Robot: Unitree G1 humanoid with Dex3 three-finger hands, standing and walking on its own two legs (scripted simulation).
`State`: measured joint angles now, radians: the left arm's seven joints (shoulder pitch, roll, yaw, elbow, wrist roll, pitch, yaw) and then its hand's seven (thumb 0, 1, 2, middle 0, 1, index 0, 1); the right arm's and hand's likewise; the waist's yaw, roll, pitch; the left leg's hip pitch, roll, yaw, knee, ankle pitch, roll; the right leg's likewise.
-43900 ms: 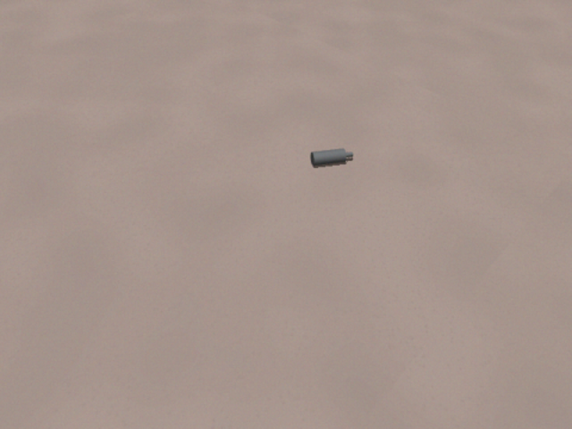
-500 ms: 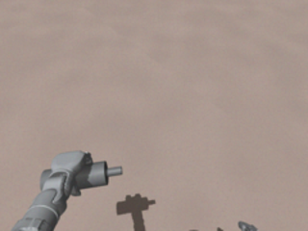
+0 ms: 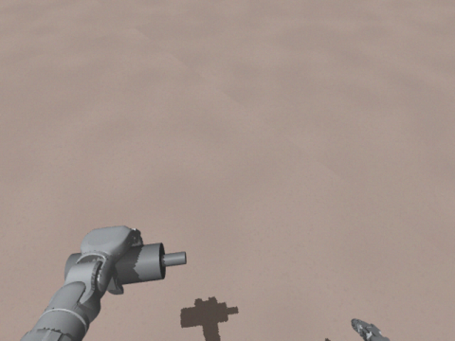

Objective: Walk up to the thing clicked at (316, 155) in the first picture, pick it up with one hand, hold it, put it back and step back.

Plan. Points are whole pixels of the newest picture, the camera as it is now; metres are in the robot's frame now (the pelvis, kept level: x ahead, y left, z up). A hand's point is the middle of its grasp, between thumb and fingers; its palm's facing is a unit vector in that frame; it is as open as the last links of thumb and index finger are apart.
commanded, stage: hold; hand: left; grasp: from above
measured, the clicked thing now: (130, 264) +0.30 +0.20 -0.08
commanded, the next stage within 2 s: crouch in 1.16 s
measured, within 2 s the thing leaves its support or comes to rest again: neither
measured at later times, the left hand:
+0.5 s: hand (111, 271) +0.27 +0.22 -0.04, palm faces -0.46 -0.06 -0.89, open 10.0 cm
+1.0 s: hand (111, 270) +0.27 +0.22 -0.04, palm faces -0.46 -0.06 -0.88, open 10.0 cm
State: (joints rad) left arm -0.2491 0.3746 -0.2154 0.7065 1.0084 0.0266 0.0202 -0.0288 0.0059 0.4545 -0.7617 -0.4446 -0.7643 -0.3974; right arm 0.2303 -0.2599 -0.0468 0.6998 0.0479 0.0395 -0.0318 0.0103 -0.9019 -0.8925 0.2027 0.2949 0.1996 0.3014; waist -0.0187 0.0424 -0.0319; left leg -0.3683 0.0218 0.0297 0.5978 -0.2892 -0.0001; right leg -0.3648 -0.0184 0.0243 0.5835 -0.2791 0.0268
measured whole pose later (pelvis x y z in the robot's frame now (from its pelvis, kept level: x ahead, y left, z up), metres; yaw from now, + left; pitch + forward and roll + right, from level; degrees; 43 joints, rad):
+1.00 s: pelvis -0.01 +0.00 +0.01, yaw +0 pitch +1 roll +0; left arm -0.22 0.38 -0.23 0.62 0.99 0.02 -0.03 -0.03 0.00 0.46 -0.76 -0.46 -0.76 -0.42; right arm 0.18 -0.25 -0.02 0.70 0.06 0.04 -0.05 0.01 -0.91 -0.90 0.20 0.29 0.20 0.30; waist 0.00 0.05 0.00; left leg -0.28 0.02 0.03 0.50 -0.23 0.00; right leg -0.28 -0.02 0.03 0.50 -0.23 0.02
